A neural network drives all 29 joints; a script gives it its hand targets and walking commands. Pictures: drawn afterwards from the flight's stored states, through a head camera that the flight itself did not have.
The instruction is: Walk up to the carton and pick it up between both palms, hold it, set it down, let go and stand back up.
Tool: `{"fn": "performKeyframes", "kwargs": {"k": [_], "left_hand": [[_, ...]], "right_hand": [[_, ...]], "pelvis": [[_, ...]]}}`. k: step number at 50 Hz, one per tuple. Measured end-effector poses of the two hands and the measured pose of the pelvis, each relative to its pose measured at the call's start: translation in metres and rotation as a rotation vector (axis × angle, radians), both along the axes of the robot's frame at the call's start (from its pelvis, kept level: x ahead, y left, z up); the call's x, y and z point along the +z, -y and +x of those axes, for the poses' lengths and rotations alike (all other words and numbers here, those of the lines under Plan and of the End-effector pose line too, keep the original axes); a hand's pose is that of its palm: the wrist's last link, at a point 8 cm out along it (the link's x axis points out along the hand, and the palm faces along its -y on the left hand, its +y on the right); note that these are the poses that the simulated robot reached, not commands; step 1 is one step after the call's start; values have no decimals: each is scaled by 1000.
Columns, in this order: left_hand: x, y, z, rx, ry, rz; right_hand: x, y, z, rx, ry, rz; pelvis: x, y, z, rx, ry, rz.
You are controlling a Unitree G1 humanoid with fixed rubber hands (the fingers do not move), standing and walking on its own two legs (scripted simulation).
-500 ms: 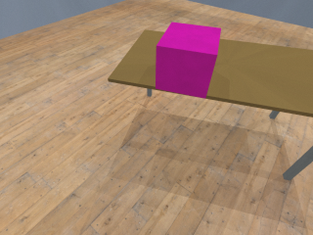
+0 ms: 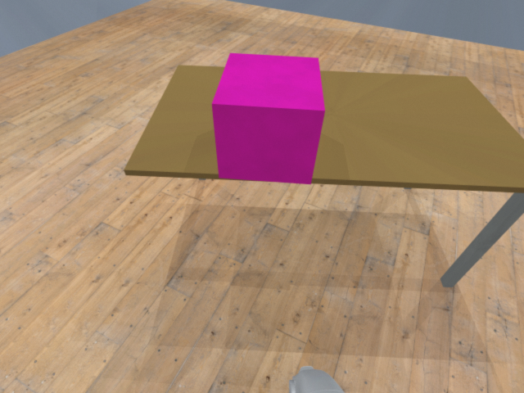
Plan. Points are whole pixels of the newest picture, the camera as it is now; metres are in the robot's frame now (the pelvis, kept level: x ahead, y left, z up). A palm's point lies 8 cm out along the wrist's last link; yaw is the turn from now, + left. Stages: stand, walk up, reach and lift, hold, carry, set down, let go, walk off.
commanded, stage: walk up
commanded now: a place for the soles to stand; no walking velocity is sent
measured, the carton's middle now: (269, 117) +0.83 -0.07 -0.02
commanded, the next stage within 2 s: none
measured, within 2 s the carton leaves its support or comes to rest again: neither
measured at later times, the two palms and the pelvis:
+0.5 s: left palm (97, 353) +0.23 +0.27 -0.09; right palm (394, 295) +0.31 -0.28 -0.11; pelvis +0.21 -0.02 -0.01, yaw -6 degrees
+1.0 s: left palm (157, 218) +0.53 +0.22 -0.11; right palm (384, 274) +0.37 -0.29 -0.13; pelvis +0.37 -0.01 -0.02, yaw -7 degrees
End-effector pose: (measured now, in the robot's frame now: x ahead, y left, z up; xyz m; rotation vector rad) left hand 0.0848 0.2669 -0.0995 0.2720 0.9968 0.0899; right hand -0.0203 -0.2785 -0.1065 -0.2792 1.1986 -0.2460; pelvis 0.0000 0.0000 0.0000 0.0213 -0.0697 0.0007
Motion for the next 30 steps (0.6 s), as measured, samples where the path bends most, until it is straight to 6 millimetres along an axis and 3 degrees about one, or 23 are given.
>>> {"fn": "performKeyframes", "kwargs": {"k": [6, 9, 11, 17, 21, 25, 30], "left_hand": [[2, 29, 73, -55, 29, 33], [-2, 40, 102, -53, 53, 77], [-2, 41, 107, -23, 48, 96], [16, 27, 101, 45, -62, 142], [19, 15, 115, 52, -104, 150], [8, 1, 146, 52, -115, 131], [-21, -18, 205, 22, -114, 88]], "right_hand": [[-23, 19, 38, -34, -26, 46], [-41, 31, 71, -10, -40, 66], [-44, 34, 101, 19, -29, 84], [-22, 33, 218, 101, 140, 98], [-10, 22, 279, 125, 215, 114], [-4, 4, 329, 141, 251, 114], [-6, -14, 376, 127, 279, 54]], "pelvis": [[-12, 21, 53, -38, -17, 17], [-24, 34, 79, -52, -8, -20], [-25, 39, 93, -63, -3, -15], [-8, 37, 139, -87, -6, -12], [-4, 32, 171, -100, -14, -20], [-8, 21, 206, -102, -21, -36], [-25, -1, 257, -103, -17, -15]]}}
